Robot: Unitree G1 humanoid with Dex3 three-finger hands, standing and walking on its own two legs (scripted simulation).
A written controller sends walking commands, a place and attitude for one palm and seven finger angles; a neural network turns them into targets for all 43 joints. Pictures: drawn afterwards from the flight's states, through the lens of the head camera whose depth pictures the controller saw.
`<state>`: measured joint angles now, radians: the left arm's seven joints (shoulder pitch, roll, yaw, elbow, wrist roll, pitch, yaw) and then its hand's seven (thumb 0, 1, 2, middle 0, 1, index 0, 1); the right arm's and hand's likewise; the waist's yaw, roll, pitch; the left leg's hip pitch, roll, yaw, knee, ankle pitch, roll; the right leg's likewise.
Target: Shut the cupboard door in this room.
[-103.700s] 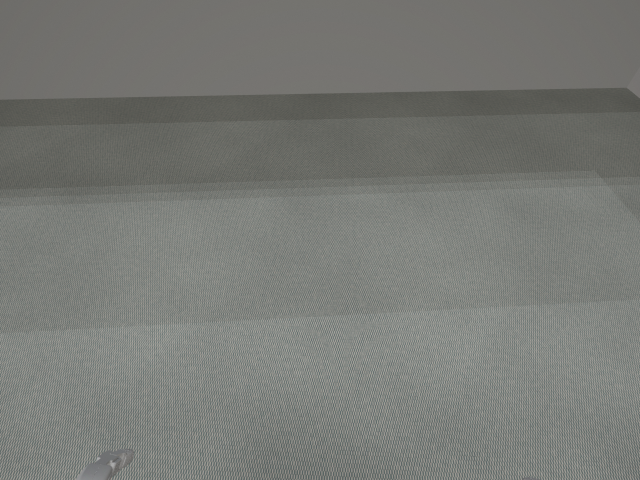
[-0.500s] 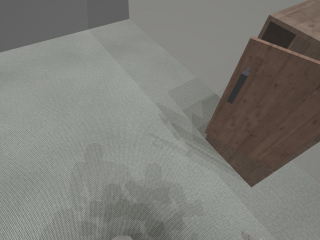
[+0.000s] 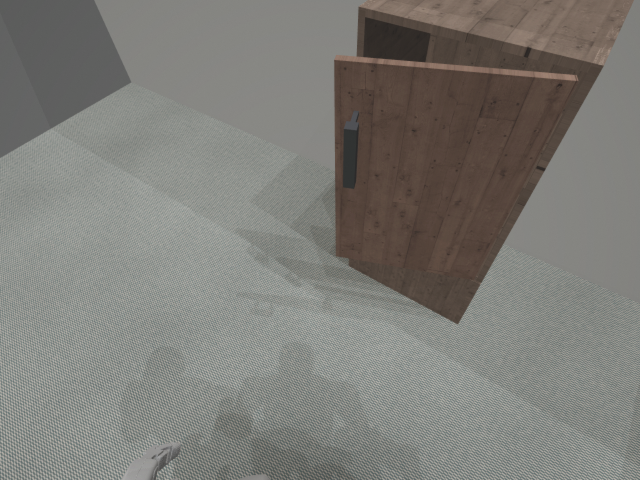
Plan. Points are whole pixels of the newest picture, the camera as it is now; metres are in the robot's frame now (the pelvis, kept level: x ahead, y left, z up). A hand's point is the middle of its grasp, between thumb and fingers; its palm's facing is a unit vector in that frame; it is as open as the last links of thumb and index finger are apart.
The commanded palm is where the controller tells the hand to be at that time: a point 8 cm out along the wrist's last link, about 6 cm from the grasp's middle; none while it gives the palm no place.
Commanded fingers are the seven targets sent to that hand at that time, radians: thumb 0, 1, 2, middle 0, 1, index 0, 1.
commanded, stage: turn to face it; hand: left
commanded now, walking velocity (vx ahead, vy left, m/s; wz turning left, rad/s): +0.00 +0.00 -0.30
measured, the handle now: (352, 150) +0.71 -0.04 -0.04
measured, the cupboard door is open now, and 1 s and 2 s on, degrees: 21 21 21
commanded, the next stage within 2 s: take the last steps up to it in 0.26 s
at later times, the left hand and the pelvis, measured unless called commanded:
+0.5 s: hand out of the picture +0.12 +0.21 -0.16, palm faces -0.13 -0.97 -0.19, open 7.4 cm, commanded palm none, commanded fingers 0.00 0.90 0.90 -0.20 -0.30 -0.20 -0.30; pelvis +0.03 +0.02 +0.02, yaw -10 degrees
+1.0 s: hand (261, 475) +0.15 +0.10 -0.16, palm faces -0.17 -0.97 -0.14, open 7.4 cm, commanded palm none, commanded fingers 0.00 0.90 0.90 -0.20 -0.30 -0.20 -0.30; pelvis +0.13 -0.06 +0.01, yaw -12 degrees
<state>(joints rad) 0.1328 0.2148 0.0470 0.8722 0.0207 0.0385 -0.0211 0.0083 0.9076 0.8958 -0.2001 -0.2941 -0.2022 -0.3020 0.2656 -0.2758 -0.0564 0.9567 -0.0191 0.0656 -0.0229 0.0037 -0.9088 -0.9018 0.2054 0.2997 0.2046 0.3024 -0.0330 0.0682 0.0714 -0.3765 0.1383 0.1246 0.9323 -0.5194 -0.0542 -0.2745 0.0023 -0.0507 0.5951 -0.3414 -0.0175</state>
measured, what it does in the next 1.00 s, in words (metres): walks ahead: left foot, then right foot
